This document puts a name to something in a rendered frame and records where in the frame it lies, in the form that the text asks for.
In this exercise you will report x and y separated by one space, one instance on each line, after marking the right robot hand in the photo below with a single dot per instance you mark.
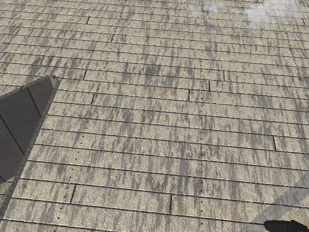
284 226

